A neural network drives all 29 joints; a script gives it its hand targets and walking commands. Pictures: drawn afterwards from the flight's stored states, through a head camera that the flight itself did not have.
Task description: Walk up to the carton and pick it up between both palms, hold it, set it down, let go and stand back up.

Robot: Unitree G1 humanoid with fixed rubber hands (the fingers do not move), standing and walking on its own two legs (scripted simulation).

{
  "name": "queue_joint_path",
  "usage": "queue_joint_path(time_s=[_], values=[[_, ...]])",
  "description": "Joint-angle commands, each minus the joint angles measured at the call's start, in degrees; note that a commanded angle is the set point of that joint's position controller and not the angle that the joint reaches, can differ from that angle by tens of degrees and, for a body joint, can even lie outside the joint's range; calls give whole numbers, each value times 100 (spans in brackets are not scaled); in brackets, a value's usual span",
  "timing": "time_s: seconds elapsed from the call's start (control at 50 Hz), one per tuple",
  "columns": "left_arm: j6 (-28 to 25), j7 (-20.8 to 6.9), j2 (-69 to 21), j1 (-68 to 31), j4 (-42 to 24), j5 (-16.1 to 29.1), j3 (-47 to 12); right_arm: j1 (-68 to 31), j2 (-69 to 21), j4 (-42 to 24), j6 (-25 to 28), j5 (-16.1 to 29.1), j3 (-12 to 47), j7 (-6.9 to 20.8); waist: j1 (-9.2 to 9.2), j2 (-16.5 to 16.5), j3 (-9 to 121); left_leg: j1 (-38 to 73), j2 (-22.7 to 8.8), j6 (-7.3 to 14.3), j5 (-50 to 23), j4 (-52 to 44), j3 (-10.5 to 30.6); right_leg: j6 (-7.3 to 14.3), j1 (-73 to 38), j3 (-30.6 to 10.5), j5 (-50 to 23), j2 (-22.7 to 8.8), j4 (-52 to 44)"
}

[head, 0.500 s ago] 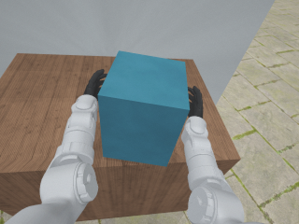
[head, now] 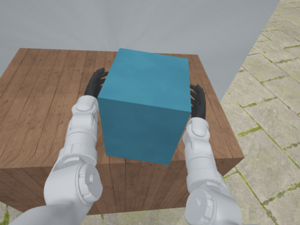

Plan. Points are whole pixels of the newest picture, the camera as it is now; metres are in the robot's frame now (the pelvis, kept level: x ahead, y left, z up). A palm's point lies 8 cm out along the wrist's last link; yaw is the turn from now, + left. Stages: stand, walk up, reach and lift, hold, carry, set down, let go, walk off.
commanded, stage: set down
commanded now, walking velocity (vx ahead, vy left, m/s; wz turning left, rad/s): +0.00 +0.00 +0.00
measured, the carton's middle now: (145, 108) +0.41 +0.00 +0.06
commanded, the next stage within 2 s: none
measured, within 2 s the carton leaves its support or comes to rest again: neither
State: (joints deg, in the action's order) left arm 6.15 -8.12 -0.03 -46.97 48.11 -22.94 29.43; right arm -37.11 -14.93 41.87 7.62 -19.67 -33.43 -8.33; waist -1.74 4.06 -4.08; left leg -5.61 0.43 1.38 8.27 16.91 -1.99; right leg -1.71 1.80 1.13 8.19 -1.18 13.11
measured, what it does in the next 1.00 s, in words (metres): stands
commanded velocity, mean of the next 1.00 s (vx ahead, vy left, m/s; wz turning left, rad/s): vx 0.00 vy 0.00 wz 0.00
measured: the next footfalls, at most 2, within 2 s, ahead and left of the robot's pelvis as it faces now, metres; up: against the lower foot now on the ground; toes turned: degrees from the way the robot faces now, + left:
none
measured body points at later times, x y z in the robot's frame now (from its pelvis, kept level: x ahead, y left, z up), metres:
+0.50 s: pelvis +0.00 +0.00 +0.00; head +0.02 +0.03 +0.45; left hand +0.43 +0.15 +0.10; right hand +0.38 -0.14 +0.09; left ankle +0.01 +0.10 -0.75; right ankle -0.01 -0.14 -0.75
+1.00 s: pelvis +0.01 +0.00 -0.01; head +0.04 +0.02 +0.44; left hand +0.45 +0.15 +0.06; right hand +0.40 -0.16 +0.04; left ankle +0.01 +0.10 -0.75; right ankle -0.01 -0.14 -0.75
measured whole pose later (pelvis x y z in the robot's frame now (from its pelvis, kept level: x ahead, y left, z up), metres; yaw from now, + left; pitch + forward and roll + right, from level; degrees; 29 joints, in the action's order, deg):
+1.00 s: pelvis +0.01 +0.00 -0.01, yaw -1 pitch +9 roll -2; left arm -4.9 1.5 10.0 -49.2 67.7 -1.6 10.2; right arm -39.5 -4.1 58.3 8.7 -3.8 -15.8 -12.7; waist -3.6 0.6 5.6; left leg -24.1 -1.4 1.3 12.2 27.1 -2.5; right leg -1.6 19.3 0.7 10.3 0.2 20.6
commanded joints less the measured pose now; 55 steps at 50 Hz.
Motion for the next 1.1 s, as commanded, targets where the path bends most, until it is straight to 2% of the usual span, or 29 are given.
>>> queue_joint_path(time_s=[0.0,0.44,0.58,0.68,0.72,0.76,0.78,0.8,0.84,0.88,0.92,0.96,1.02,1.08], values=[[-82,-635,-2613,-2664,103,-46,-1281,-2888,-1843,-10,135,-303,1733,573,-149,-589,1649,697,-59,-319,-554,-229,-542,-182,-149,699,-319,249,-80],[-166,-643,-2360,-2308,79,-449,-792,-2267,-1618,124,176,-657,1297,593,-165,-525,1100,575,-76,-217,18,-395,-540,-229,87,791,92,251,-98],[-258,-645,-2243,-2306,25,-491,-694,-2205,-1542,40,108,-791,1199,703,-130,-553,1116,748,-86,-276,-119,-359,-557,-224,9,763,30,262,-69],[-348,-572,-1931,-2260,37,-441,-661,-2099,-1307,38,70,-793,1141,704,-130,-557,1123,825,-88,-310,-279,-284,-562,-230,-2,715,-56,270,-40],[-416,-455,-1474,-2217,33,-347,-643,-1975,-891,101,88,-718,1056,627,-143,-547,1167,807,-90,-313,-321,-241,-566,-235,-13,686,-91,271,3],[-552,-158,-443,-2111,-37,-140,-646,-1728,64,227,161,-480,921,409,-191,-563,1222,759,-106,-313,-375,-164,-553,-241,68,659,-169,264,76],[-661,78,201,-2162,-153,117,-835,-1701,569,235,221,-256,929,237,-251,-640,1400,646,-135,-331,-402,-83,-516,-214,180,629,-259,259,143],[-768,327,663,-2349,-185,538,-1171,-1880,891,218,261,78,1070,59,-305,-715,1761,392,-158,-351,-432,40,-465,-150,322,550,-413,270,213],[-1024,753,1031,-2900,3,1414,-1739,-2489,1016,303,338,710,1419,-178,-306,-838,2718,-126,-165,-341,-582,366,-375,5,486,369,-804,287,470],[-1262,997,1289,-3126,443,1924,-1935,-2846,1138,349,392,1100,1696,-309,-246,-796,3711,-373,-152,-325,-1051,768,-280,38,455,241,-1418,274,784],[-1462,1063,1514,-3174,769,2205,-2027,-3020,1395,337,483,1463,1951,-433,-197,-734,4547,-400,-117,-385,-1863,1147,-197,-25,307,174,-2300,297,1090],[-1584,1044,1739,-3190,974,2391,-2108,-3061,1702,434,559,1835,2194,-534,-199,-749,4990,-245,-105,-487,-2572,1418,-117,-83,352,163,-2865,350,1255],[-1563,976,1998,-3159,1163,2600,-2252,-2995,2112,747,568,2401,2517,-618,-223,-818,4934,105,-127,-599,-3056,1591,-25,-104,686,204,-2988,420,1265],[-1429,899,2168,-3092,1258,2783,-2398,-2902,2426,1038,436,2927,2807,-635,-231,-891,4525,363,-141,-643,-3048,1581,10,-65,1016,237,-2669,461,1141]])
